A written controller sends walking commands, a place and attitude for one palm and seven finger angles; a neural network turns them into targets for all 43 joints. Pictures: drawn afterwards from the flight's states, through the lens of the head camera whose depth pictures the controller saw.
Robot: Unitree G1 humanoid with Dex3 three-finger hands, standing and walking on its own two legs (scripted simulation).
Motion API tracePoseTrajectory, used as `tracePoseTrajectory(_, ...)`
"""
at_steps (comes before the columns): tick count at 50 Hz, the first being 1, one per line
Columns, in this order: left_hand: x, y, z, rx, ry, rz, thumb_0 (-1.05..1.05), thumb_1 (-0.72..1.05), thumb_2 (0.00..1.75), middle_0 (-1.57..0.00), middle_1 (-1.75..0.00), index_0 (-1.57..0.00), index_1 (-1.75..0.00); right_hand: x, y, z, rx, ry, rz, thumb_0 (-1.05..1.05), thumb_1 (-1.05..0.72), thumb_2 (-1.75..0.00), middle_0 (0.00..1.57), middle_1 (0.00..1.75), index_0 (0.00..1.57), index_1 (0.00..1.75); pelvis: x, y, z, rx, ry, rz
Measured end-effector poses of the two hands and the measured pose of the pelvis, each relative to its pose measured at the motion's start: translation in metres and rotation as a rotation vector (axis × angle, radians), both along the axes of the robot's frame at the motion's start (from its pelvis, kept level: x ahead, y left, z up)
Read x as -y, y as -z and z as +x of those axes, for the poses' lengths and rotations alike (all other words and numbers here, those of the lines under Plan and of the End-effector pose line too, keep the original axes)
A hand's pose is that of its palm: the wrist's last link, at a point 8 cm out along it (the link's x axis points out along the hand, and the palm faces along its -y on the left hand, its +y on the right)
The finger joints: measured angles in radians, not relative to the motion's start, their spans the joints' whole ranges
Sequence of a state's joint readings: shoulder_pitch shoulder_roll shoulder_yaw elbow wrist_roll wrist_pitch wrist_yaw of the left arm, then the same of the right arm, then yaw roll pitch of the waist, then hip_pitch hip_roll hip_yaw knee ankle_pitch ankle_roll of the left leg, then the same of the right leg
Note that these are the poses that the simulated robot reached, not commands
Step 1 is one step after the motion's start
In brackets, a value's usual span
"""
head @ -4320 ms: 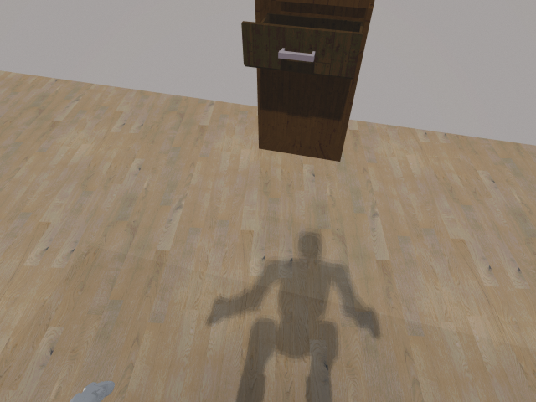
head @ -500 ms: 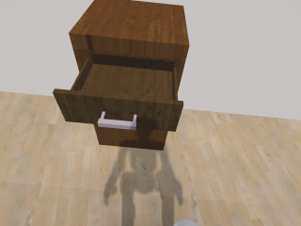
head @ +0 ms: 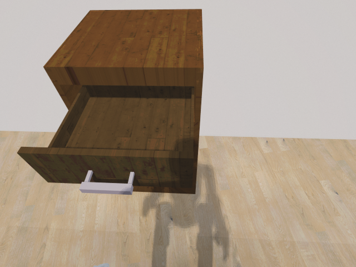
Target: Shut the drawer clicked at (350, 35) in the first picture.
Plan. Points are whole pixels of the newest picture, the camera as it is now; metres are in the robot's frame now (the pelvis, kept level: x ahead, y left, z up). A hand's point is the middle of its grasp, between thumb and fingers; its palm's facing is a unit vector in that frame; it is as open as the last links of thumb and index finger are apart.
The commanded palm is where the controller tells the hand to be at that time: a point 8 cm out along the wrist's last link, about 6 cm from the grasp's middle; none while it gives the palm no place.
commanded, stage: come to a stop and stand still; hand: left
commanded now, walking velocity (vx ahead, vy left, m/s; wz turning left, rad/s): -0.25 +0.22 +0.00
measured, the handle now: (108, 181) +0.33 +0.20 -0.04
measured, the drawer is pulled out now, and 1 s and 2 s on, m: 0.28 0.28 0.28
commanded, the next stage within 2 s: look again from close up in 1.74 s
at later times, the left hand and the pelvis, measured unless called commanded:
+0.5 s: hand out of the picture -0.02 +0.26 -0.18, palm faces +0.09 -0.97 -0.20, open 7.4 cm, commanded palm none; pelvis -0.02 +0.06 +0.00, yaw +0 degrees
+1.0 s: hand out of the picture -0.05 +0.20 -0.17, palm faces +0.00 -0.98 -0.19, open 7.4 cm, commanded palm none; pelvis -0.05 +0.04 +0.01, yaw -1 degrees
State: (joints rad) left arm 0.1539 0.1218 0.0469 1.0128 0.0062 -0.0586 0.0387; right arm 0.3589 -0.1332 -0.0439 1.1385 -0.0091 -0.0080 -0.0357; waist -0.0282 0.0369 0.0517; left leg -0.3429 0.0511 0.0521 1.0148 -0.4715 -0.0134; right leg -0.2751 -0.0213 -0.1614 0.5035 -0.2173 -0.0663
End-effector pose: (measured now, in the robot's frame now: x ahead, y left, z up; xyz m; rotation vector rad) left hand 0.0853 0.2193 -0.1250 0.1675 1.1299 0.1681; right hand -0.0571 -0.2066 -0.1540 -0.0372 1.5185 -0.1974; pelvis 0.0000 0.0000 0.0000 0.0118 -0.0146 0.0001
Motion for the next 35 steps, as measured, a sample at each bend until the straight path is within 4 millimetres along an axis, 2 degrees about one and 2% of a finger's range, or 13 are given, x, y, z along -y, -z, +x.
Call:
tracePoseTrajectory(4,-0.008,-0.004,-0.009,-0.06,-0.006,0.037,-0.02,0.94,0.89,-0.2,-0.3,-0.2,-0.3,0.016,0.0,0.058,0.108,-0.034,-0.027,0.01,-0.91,-0.9,0.2,0.29,0.19,0.3,0.0,-0.003,0.004,-0.01,0.001,0.005)
tracePoseTrajectory(8,-0.02,-0.004,-0.029,-0.118,-0.031,0.05,-0.01,0.93,0.89,-0.2,-0.3,-0.2,-0.3,0.021,-0.003,0.103,0.199,-0.076,-0.044,0.01,-0.91,-0.9,0.2,0.29,0.19,0.3,-0.007,-0.004,0.002,-0.007,0.005,0.01)
tracePoseTrajectory(12,-0.035,-0.001,-0.054,-0.167,-0.057,0.047,0.0,0.92,0.89,-0.2,-0.3,-0.2,-0.3,0.014,-0.01,0.133,0.269,-0.111,-0.061,0.01,-0.91,-0.9,0.2,0.29,0.19,0.3,-0.018,-0.004,-0.003,-0.004,0.005,0.013)
tracePoseTrajectory(15,-0.049,0.006,-0.072,-0.197,-0.072,0.032,0.0,0.91,0.89,-0.2,-0.3,-0.2,-0.3,0.003,-0.017,0.142,0.304,-0.134,-0.077,0.01,-0.91,-0.9,0.2,0.29,0.19,0.3,-0.029,-0.002,-0.008,-0.005,0.003,0.006)
tracePoseTrajectory(18,-0.065,0.02,-0.088,-0.223,-0.086,0.006,0.0,0.91,0.89,-0.2,-0.3,-0.2,-0.3,-0.012,-0.021,0.14,0.325,-0.154,-0.099,0.01,-0.91,-0.9,0.2,0.29,0.19,0.3,-0.044,0.004,-0.012,-0.006,-0.001,-0.015)
tracePoseTrajectory(20,-0.075,0.028,-0.097,-0.24,-0.097,-0.011,0.01,0.9,0.89,-0.2,-0.3,-0.2,-0.3,-0.024,-0.023,0.131,0.318,-0.163,-0.109,0.01,-0.91,-0.9,0.2,0.29,0.19,0.3,-0.052,0.005,-0.016,0.002,-0.004,-0.012)
tracePoseTrajectory(23,-0.082,0.028,-0.107,-0.263,-0.105,-0.026,0.01,0.91,0.89,-0.2,-0.3,-0.2,-0.3,-0.041,-0.029,0.113,0.278,-0.177,-0.106,0.01,-0.91,-0.9,0.2,0.29,0.19,0.3,-0.06,-0.001,-0.019,0.003,-0.004,-0.015)
tracePoseTrajectory(29,-0.085,0.022,-0.127,-0.303,-0.09,-0.035,0.01,0.91,0.89,-0.2,-0.3,-0.2,-0.3,-0.05,-0.029,0.087,0.231,-0.151,-0.109,0.0,-0.93,-0.9,0.2,0.3,0.2,0.3,-0.07,-0.006,-0.026,-0.015,0.009,-0.005)
tracePoseTrajectory(35,-0.076,0.018,-0.138,-0.336,-0.05,-0.01,0.01,0.91,0.89,-0.2,-0.3,-0.2,-0.3,-0.05,-0.013,0.058,0.207,-0.09,-0.068,0.01,-0.92,-0.9,0.2,0.3,0.2,0.3,-0.067,-0.001,-0.035,-0.023,0.026,0.029)
